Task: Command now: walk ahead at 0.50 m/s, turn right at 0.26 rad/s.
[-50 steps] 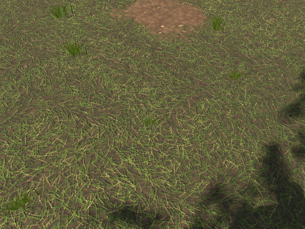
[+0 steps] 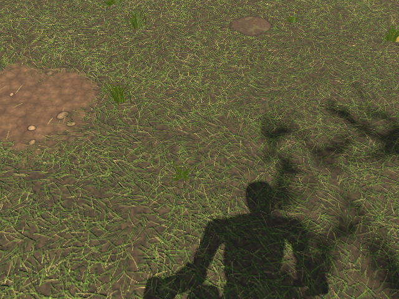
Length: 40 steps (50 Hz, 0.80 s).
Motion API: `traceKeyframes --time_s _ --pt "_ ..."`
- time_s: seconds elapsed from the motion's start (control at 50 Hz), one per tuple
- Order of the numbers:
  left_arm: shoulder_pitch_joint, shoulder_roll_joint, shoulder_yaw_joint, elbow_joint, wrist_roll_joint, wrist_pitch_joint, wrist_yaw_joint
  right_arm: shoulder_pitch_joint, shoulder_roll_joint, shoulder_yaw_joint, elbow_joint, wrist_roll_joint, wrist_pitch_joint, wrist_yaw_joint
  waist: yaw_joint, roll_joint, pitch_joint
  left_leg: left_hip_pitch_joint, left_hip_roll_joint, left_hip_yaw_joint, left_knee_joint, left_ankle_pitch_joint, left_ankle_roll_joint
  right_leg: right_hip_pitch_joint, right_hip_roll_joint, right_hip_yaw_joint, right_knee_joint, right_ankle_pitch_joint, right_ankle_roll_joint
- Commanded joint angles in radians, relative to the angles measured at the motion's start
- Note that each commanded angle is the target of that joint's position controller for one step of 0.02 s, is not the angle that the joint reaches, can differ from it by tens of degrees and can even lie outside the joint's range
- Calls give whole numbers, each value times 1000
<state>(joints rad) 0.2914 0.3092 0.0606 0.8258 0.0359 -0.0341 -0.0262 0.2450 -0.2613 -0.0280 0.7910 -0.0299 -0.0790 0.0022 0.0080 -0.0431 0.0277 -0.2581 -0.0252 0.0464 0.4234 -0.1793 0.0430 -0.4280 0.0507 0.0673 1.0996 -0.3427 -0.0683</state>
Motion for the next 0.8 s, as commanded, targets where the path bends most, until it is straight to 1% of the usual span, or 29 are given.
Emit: traceKeyframes --time_s 0.02,0.08,0.12,0.14,0.18,0.2,0.24,0.26,0.28,0.3,0.32,0.34,0.36,0.38,0.4,0.42,0.44,0.48,0.5,0.56,0.6,0.64,0.68,0.7,0.72,0.74,0.76,0.78,0.8 --pt "42 33 1 -48 8 5 -12 82 -103 -25 -1 15 -33 9 6 147 -27 132 257 -254 -236 191 146 -151 -49 36 -19 52 16" --pt "-83 20 -13 -90 9 2 -21 109 -107 -27 26 17 -32 10 -7 136 9 137 244 -186 -287 183 154 -219 -82 1 -146 152 38" --pt "-164 -2 -30 -113 6 -3 -28 124 -103 -27 43 20 -27 13 -20 136 22 118 213 -127 -297 203 141 -184 -102 -55 -278 233 47" --pt "-207 -17 -39 -124 6 -6 -28 139 -99 -24 55 24 -25 14 -28 135 36 98 199 -107 -281 307 136 -143 -103 -86 -352 257 52" --pt "-244 -32 -49 -127 0 -15 -21 187 -114 -26 84 24 -19 15 -45 135 25 105 190 -88 -211 529 121 -56 -68 -123 -443 275 58" --pt "-241 -29 -50 -124 -3 -20 -14 207 -122 -28 98 23 -16 14 -46 140 11 127 194 -96 -172 608 112 -25 -52 -123 -469 286 56" --pt "-204 -10 -46 -107 -5 -31 1 207 -134 -31 111 25 -9 8 -28 151 -10 169 196 -127 -93 657 91 38 -35 -103 -536 292 40" --pt "-150 5 -40 -86 -1 -38 10 192 -137 -33 110 29 -5 4 -2 142 -27 177 182 -140 -30 649 73 108 -26 -96 -605 322 28" --pt "-69 34 -31 -56 11 -49 21 184 -131 -32 108 39 -3 2 35 108 -66 147 141 -128 86 611 50 242 -33 -93 -683 408 12" --pt "29 100 -14 -39 27 -60 34 183 -105 -25 79 47 -7 -2 64 39 -161 25 92 -108 258 360 22 450 -179 14 -639 695 -16" --pt "97 178 7 -52 33 -51 38 297 2 -3 57 67 0 -12 48 -174 -337 -206 -16 -27 571 -326 -6 737 -509 266 -549 1149 -145" --pt "103 161 15 -60 -24 -27 36 314 -74 -25 80 59 28 -32 71 -155 -422 -239 -45 -61 739 -506 -1 690 -537 320 -580 1184 -218" --pt "44 99 1 -72 -35 -17 38 268 -102 -41 81 38 47 -33 43 -68 -317 -265 -2 -92 788 -455 -2 574 -477 232 -630 1048 -200" --pt "-37 44 -16 -82 -29 -15 45 215 -86 -42 71 26 56 -25 15 -59 -201 -289 28 -83 774 -385 -11 461 -424 163 -684 922 -171" --pt "-81 15 -24 -84 -26 -14 53 189 -73 -44 66 18 68 -18 -9 -72 -128 -279 51 -80 750 -329 -25 366 -384 100 -736 844 -149" --pt "-96 8 -26 -81 -27 -13 62 188 -63 -47 64 8 83 -10 -28 -90 -96 -236 61 -73 734 -285 -39 283 -359 49 -772 786 -136" --pt "-104 10 -23 -81 -21 -14 64 200 -49 -48 68 4 97 -5 -41 -85 -97 -197 50 -55 750 -259 -49 234 -348 14 -788 769 -142" --pt "-120 19 -18 -81 -16 -18 66 199 -37 -52 57 6 116 -2 -63 -66 -108 -176 44 -47 737 -233 -57 187 -349 -36 -803 713 -158" --pt "-127 20 -16 -79 -13 -18 66 181 -33 -52 46 6 124 -1 -66 -69 -102 -179 50 -42 699 -218 -57 171 -350 -56 -811 652 -158" --pt "-131 29 -9 -72 -6 -8 65 96 -25 -45 2 3 143 14 -49 -101 -81 -154 70 -23 534 -158 -47 135 -340 -106 -832 411 -143" --pt "-119 52 0 -68 -4 3 61 48 -34 -43 -27 4 149 25 -30 -107 -85 -115 65 -1 449 -160 -37 130 -354 -113 -826 310 -141" --pt "-99 77 11 -62 -3 16 57 18 -49 -44 -52 7 149 30 -15 -99 -90 -86 57 19 386 -195 -26 145 -380 -107 -804 252 -137" --pt "-97 101 21 -59 -7 28 54 9 -53 -45 -71 9 144 31 -16 -88 -87 -42 48 36 292 -203 -7 151 -395 -110 -763 201 -114" --pt "-105 109 25 -58 -12 35 54 27 -51 -45 -71 8 136 30 -33 -65 -87 21 33 45 196 -159 7 129 -383 -135 -714 164 -81" --pt "-76 99 27 -47 -7 44 53 58 -68 -50 -60 6 126 26 -39 -2 -84 88 25 11 90 -112 22 89 -354 -169 -630 103 -27" --pt "-27 52 21 -45 -2 57 45 75 -141 -65 -65 -2 111 15 -32 223 -51 107 183 -239 -125 -90 57 0 -254 -264 -401 -50 53" --pt "-74 2 4 -116 -15 67 54 67 -288 -98 -96 4 110 8 -38 410 17 86 419 -600 -196 145 194 -232 -56 -249 -234 -307 118" --pt "-149 39 9 -122 -2 79 61 133 -269 -107 -72 -1 115 -6 -91 264 5 51 407 -551 -181 168 260 -214 -79 -101 -76 -283 111" --pt "-135 35 11 -116 -18 82 56 81 -218 -91 -75 5 118 -14 -44 214 9 26 338 -457 -166 128 242 -201 -89 -60 -43 -188 106"
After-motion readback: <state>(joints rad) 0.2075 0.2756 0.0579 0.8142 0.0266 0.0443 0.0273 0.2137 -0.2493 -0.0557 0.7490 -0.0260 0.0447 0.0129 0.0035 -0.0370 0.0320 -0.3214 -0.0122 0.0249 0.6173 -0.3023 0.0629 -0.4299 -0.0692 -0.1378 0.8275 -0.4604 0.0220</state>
